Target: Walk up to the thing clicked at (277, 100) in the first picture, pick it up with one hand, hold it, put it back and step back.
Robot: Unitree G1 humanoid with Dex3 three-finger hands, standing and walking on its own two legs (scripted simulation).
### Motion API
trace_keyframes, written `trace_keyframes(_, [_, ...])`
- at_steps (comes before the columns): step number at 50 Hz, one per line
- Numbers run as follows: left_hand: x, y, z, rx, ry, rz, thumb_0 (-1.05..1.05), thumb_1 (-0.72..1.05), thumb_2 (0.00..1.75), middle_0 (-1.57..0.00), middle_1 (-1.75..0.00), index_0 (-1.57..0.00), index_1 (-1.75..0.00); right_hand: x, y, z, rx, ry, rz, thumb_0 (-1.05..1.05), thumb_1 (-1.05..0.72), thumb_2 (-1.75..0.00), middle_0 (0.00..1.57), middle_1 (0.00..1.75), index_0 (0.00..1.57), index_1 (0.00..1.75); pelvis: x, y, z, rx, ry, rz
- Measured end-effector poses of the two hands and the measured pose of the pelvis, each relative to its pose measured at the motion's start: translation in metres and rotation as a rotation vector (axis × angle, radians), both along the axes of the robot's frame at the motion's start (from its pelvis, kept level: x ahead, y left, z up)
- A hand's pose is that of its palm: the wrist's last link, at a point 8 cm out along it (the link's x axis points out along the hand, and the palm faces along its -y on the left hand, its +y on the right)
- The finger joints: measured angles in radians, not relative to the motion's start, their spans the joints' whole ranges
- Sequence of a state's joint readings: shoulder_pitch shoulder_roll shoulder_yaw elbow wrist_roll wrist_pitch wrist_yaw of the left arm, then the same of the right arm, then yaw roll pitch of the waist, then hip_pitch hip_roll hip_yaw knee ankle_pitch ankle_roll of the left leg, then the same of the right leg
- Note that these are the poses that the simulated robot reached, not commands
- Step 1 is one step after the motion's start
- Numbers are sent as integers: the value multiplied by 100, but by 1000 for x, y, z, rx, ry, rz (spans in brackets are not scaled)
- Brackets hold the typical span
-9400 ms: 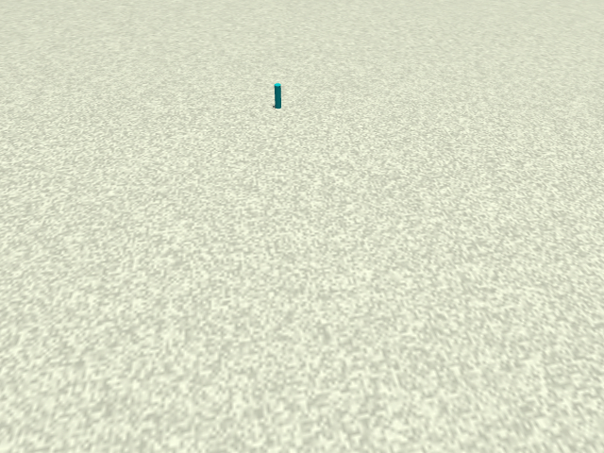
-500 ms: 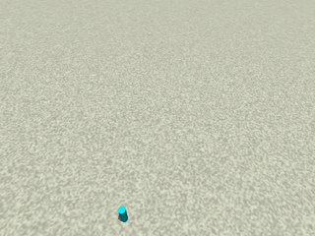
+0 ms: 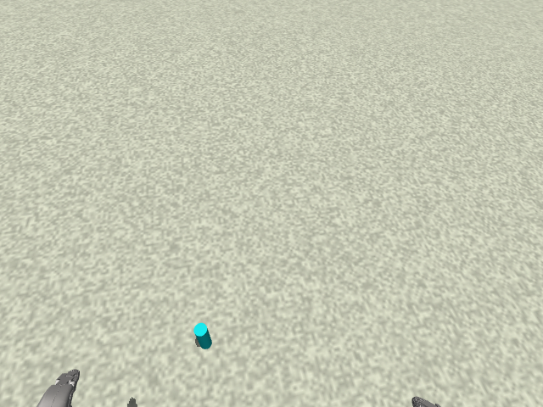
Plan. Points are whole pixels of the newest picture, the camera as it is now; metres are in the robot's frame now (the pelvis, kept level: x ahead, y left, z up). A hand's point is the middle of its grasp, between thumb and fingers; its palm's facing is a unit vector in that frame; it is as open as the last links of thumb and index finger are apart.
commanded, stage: go down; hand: left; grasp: from the side
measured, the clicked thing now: (203, 336) +0.42 +0.19 -0.68
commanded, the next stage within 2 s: none
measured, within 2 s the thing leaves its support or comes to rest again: neither
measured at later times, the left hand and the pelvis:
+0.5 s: hand out of the picture +0.14 +0.27 -0.17, palm faces +0.08 -0.94 -0.32, open 17.5 cm; pelvis +0.00 +0.01 -0.05, yaw +1 degrees
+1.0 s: hand (98, 364) +0.26 +0.32 -0.25, palm faces +0.12 -0.97 -0.22, open 17.4 cm; pelvis -0.04 +0.00 -0.18, yaw +0 degrees
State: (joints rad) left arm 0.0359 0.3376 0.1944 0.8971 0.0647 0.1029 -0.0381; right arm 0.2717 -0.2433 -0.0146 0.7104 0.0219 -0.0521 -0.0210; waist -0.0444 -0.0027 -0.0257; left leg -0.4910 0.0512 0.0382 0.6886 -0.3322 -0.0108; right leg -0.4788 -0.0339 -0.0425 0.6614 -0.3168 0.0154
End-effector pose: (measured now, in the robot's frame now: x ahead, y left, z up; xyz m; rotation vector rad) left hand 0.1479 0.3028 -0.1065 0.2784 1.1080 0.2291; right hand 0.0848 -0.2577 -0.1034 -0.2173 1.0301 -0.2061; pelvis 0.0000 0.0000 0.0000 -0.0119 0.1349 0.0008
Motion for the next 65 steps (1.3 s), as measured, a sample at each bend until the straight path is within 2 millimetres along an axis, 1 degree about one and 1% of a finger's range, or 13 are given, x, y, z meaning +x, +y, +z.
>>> trace_keyframes(7, [-10,6,-13,-4,-18,8,0,-31,7,-9,-7,-8,-6,23,1,-4,-43,-98,36,1,-90,-90,20,30,20,30,-1,5,-18,-10,45,5])
trace_keyframes(14, [-13,8,-19,-8,-47,5,0,-50,3,-10,-8,-9,-8,51,6,-7,-71,-194,69,1,-89,-89,20,30,20,30,0,8,-33,-21,72,12])
trace_keyframes(19, [-16,10,-21,-9,-44,11,0,-55,2,-10,-8,-9,-8,65,13,-9,-75,-252,86,1,-88,-89,20,30,20,30,0,8,-42,-27,91,16])
trace_keyframes(23, [-20,12,-23,-9,-42,17,0,-57,2,-10,-8,-9,-8,70,17,-13,-73,-277,95,1,-88,-89,20,30,20,30,-1,7,-48,-31,107,19])
trace_keyframes(30, [-24,15,-30,-13,-51,28,-1,-58,3,-9,-8,-8,-8,68,20,-25,-75,-284,101,1,-89,-89,20,30,20,30,-4,5,-59,-36,136,23])
trace_keyframes(34, [-19,22,-40,-14,-83,32,-1,-57,3,-9,-7,-8,-7,63,17,-35,-85,-276,111,1,-89,-89,20,30,20,30,-8,4,-69,-37,160,24])
trace_keyframes(37, [-7,30,-53,-29,-136,40,-1,-56,3,-9,-6,-8,-6,59,12,-49,-97,-267,126,1,-90,-90,20,30,20,30,-14,2,-82,-35,191,21])
trace_keyframes(40, [12,41,-70,-49,-224,28,-1,-55,2,-9,-5,-8,-5,54,6,-68,-112,-249,149,1,-91,-90,20,30,20,30,-21,1,-101,-32,234,18])
trace_keyframes(46, [61,58,-101,-67,-423,-44,-1,-54,2,-8,-6,-7,-5,41,-7,-119,-143,-183,172,1,-92,-90,20,30,20,30,-35,0,-148,-31,317,11])
trace_keyframes(50, [84,67,-119,-73,-508,-63,-1,-55,3,-8,-7,-7,-6,30,-12,-153,-143,-127,170,1,-92,-90,20,30,20,30,-43,0,-176,-33,358,4])
trace_keyframes(53, [94,71,-132,-82,-549,-66,-1,-54,5,-7,-7,-6,-7,20,-13,-176,-135,-83,168,1,-91,-90,20,30,20,30,-48,0,-192,-34,378,0])
trace_keyframes(57, [101,79,-145,-87,-602,-63,-1,-52,6,-6,-8,-6,-7,5,-13,-204,-123,-25,176,1,-91,-90,20,30,20,30,-55,-1,-212,-34,401,-2])
trace_keyframes(65, [119,94,-169,-91,-707,-80,-1,-46,7,-5,-8,-5,-7,-23,-16,-247,-129,71,194,0,-90,-90,20,30,21,30,-68,-3,-250,-43,434,-5])
